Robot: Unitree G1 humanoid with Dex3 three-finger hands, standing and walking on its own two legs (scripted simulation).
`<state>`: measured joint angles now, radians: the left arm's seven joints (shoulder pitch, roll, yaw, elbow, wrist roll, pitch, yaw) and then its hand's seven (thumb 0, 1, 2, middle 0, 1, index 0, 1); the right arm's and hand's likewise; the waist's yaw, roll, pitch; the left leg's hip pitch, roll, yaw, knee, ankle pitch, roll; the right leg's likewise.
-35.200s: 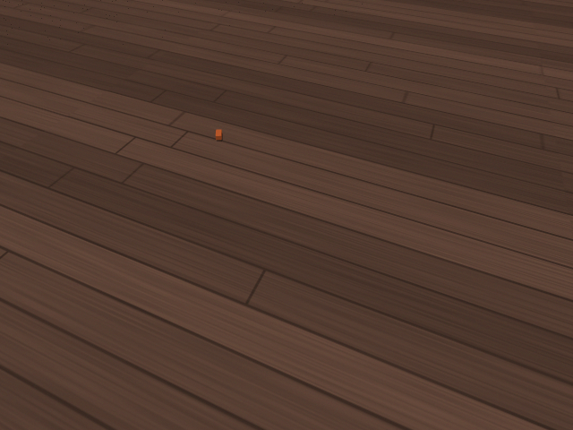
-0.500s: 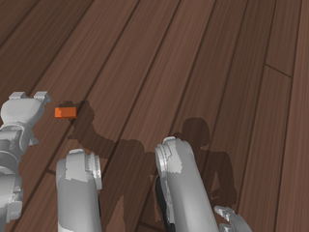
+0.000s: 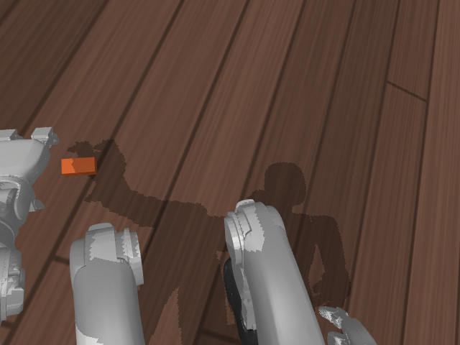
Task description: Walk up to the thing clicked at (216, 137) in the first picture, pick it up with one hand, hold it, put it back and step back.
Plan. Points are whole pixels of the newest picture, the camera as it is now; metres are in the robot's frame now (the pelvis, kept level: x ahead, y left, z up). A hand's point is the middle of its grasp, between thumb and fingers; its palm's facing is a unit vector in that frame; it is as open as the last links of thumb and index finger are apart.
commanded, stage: rise first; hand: left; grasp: from above
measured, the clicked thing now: (79, 166) +0.49 +0.22 -0.31
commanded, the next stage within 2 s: approach in 1.32 s
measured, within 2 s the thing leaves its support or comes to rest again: neither
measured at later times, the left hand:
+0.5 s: hand (37, 172) +0.44 +0.27 -0.19, palm faces -0.44 -0.02 -0.90, open 12.6 cm
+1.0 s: hand (33, 165) +0.45 +0.27 -0.18, palm faces -0.44 -0.02 -0.90, open 12.3 cm
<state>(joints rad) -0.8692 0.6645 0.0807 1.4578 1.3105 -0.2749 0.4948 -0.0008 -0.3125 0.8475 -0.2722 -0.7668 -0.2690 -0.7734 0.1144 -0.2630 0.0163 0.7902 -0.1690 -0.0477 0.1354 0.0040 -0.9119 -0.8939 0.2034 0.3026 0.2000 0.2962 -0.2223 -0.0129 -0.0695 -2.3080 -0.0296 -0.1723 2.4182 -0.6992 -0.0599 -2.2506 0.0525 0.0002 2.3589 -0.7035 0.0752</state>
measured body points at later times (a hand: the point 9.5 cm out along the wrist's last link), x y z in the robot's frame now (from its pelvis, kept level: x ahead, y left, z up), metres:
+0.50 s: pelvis +0.00 +0.00 -0.01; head +0.24 +0.06 +0.37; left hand +0.46 +0.26 -0.14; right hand +0.06 -0.28 -0.12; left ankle +0.07 +0.14 -0.29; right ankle +0.09 -0.14 -0.29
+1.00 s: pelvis +0.00 +0.01 -0.01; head +0.23 +0.06 +0.38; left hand +0.47 +0.27 -0.13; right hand +0.04 -0.27 -0.11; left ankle +0.07 +0.14 -0.29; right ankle +0.09 -0.14 -0.29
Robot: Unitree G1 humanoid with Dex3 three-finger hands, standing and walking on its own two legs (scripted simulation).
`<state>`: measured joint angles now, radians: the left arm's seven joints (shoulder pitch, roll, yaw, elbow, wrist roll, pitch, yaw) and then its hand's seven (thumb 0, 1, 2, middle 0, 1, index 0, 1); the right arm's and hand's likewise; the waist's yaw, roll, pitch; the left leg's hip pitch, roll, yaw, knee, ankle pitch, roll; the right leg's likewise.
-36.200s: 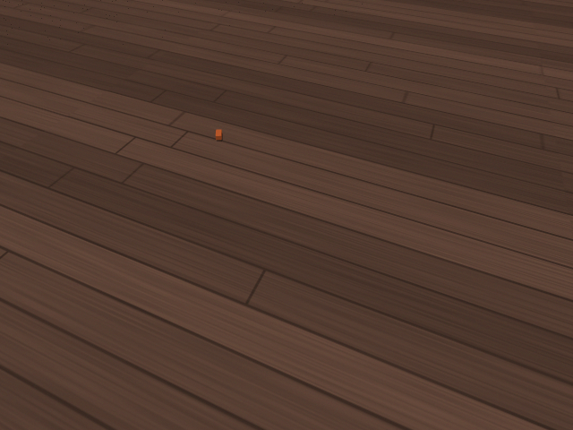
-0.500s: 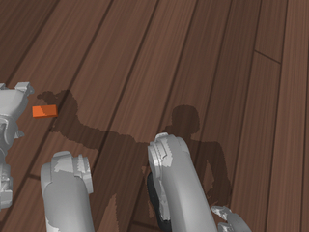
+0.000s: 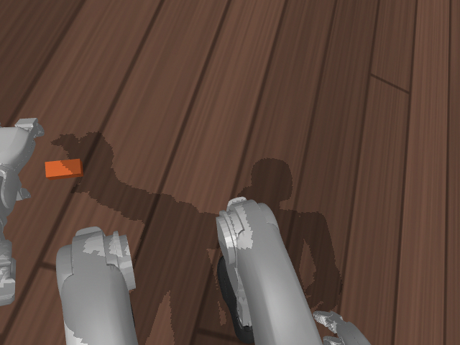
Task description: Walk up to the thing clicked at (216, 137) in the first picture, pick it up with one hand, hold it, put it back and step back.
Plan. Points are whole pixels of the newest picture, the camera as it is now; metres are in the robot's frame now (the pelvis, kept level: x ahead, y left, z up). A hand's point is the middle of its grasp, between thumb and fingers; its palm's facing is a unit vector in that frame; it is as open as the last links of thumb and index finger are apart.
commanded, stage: rise first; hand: left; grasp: from above
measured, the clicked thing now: (64, 169) +0.48 +0.23 -0.31
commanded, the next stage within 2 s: approach in 0.32 s
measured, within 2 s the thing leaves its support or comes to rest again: neither
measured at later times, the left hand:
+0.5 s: hand (14, 172) +0.44 +0.28 -0.17, palm faces -0.44 -0.02 -0.90, open 11.8 cm
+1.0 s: hand (50, 160) +0.46 +0.23 -0.18, palm faces -0.44 -0.03 -0.90, open 11.3 cm
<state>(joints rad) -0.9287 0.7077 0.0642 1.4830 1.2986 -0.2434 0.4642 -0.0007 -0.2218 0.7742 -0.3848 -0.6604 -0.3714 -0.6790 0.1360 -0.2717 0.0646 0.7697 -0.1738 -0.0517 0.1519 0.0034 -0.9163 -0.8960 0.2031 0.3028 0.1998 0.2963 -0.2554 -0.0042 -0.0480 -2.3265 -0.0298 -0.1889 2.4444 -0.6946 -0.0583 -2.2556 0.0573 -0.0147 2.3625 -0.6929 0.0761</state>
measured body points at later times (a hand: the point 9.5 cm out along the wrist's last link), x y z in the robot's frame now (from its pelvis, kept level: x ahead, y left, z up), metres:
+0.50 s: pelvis +0.00 +0.00 +0.00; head +0.22 +0.08 +0.39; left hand +0.46 +0.28 -0.12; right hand +0.05 -0.27 -0.10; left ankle +0.07 +0.14 -0.29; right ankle +0.10 -0.14 -0.29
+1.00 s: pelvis +0.00 +0.00 +0.00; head +0.24 +0.05 +0.38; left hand +0.48 +0.22 -0.13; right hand +0.02 -0.26 -0.10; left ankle +0.07 +0.14 -0.29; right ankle +0.10 -0.14 -0.29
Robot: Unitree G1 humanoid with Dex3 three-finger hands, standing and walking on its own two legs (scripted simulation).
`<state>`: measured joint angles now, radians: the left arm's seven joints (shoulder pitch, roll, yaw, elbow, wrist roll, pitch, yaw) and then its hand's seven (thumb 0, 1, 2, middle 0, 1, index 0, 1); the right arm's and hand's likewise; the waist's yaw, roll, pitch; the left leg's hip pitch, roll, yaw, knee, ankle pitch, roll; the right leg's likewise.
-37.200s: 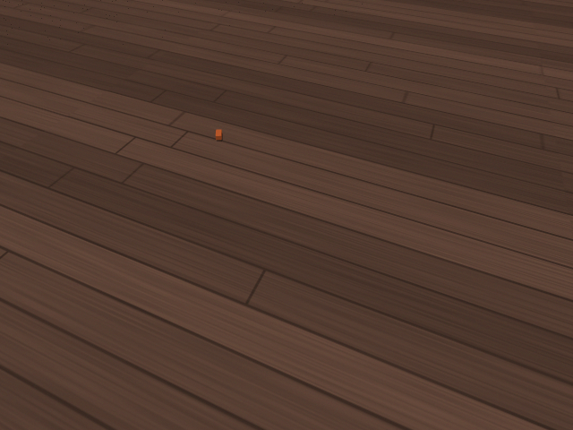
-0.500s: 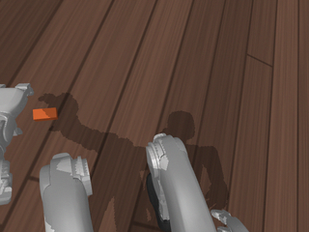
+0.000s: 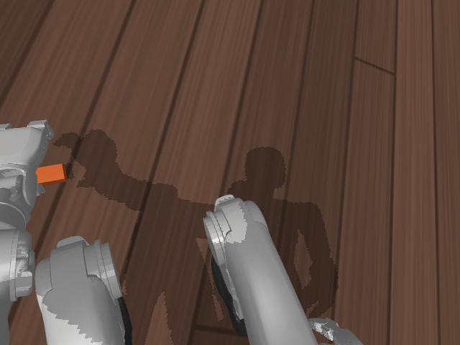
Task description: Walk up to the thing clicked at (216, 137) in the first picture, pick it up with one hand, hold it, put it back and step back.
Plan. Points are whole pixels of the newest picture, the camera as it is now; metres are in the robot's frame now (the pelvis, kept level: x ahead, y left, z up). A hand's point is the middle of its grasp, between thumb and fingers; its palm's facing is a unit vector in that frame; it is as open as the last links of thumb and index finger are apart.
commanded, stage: approach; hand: left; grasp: from above
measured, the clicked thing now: (47, 175) +0.48 +0.24 -0.31
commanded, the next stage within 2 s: close in in 0.10 s
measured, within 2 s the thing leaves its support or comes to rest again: neither
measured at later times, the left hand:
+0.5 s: hand (34, 177) +0.45 +0.23 -0.20, palm faces -0.49 -0.04 -0.87, open 11.3 cm
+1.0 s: hand (37, 170) +0.48 +0.23 -0.25, palm faces -0.44 -0.08 -0.89, open 11.7 cm
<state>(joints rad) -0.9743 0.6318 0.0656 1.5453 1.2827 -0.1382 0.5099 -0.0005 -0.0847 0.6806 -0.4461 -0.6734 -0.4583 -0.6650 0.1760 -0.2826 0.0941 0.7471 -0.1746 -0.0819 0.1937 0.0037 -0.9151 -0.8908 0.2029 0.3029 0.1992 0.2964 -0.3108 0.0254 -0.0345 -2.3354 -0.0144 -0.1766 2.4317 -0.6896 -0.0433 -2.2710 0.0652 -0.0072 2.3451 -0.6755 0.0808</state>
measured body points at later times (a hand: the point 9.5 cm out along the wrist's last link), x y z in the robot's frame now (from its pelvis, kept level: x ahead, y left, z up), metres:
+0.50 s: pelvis +0.00 +0.00 -0.01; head +0.24 +0.07 +0.37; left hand +0.47 +0.23 -0.15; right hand +0.04 -0.28 -0.09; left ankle +0.07 +0.14 -0.29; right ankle +0.10 -0.14 -0.29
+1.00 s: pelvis +0.01 +0.00 -0.02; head +0.28 +0.07 +0.33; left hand +0.49 +0.24 -0.20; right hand +0.02 -0.26 -0.10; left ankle +0.07 +0.14 -0.29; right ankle +0.10 -0.14 -0.29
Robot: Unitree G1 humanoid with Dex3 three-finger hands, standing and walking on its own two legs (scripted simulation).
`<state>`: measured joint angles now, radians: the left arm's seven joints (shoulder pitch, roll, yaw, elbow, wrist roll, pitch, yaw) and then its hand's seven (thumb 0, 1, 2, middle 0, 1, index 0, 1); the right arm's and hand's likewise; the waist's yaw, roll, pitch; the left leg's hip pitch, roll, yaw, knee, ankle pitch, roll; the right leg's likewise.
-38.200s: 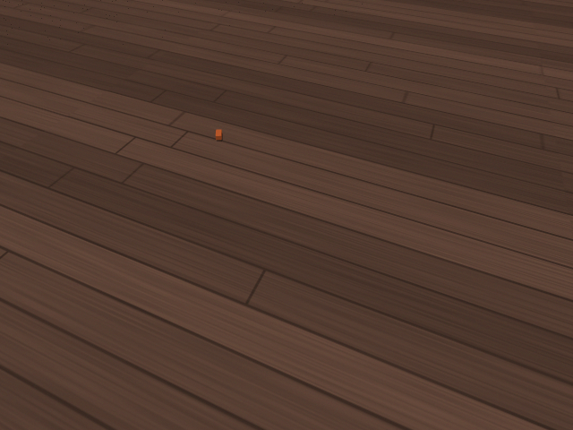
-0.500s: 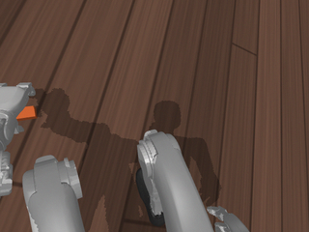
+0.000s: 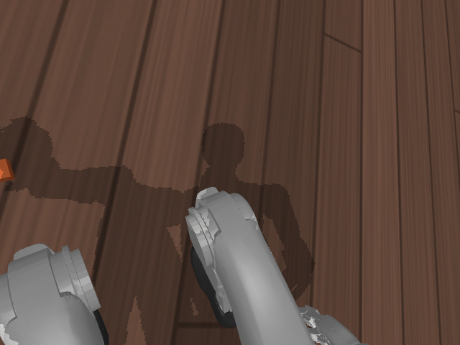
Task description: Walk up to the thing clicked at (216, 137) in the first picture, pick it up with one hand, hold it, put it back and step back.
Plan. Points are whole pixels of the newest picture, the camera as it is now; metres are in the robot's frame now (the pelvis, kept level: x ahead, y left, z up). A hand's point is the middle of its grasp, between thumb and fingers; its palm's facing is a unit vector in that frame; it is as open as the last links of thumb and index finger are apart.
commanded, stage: rest palm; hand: left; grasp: from above
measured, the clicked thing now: out of the picture +0.46 +0.26 -0.29
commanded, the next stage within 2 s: close in 0.76 s
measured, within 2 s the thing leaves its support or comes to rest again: neither
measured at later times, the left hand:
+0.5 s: hand out of the picture +0.44 +0.25 -0.23, palm faces -0.38 -0.03 -0.93, open 11.5 cm
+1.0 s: hand out of the picture +0.44 +0.25 -0.24, palm faces -0.43 -0.07 -0.90, open 11.5 cm
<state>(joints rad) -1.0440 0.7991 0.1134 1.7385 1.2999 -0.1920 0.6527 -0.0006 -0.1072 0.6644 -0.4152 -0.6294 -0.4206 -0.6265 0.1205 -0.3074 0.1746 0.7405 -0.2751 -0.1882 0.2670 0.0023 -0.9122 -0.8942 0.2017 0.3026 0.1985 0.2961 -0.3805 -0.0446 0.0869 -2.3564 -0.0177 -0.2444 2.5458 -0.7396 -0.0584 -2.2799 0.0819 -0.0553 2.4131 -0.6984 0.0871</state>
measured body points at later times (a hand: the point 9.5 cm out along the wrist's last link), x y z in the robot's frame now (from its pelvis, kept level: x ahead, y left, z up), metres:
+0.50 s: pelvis -0.01 +0.01 +0.01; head +0.25 +0.12 +0.36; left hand +0.45 +0.24 -0.18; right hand +0.04 -0.25 -0.06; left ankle +0.06 +0.14 -0.27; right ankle +0.10 -0.13 -0.26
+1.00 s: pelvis -0.01 +0.01 +0.00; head +0.25 +0.12 +0.35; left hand +0.46 +0.25 -0.19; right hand +0.03 -0.24 -0.07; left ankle +0.06 +0.14 -0.27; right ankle +0.10 -0.13 -0.26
